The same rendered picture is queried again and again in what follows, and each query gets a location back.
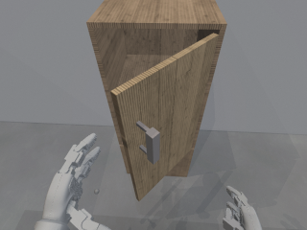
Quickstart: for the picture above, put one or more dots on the robot right hand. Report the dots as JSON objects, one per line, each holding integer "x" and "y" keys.
{"x": 245, "y": 218}

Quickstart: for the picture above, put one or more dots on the handle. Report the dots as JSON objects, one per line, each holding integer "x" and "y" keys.
{"x": 152, "y": 148}

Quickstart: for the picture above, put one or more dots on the cupboard door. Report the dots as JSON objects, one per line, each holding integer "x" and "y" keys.
{"x": 167, "y": 97}

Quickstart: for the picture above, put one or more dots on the robot left hand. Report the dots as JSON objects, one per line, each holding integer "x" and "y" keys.
{"x": 67, "y": 183}

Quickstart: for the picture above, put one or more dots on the robot left forearm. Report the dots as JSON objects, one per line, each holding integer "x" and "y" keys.
{"x": 49, "y": 224}

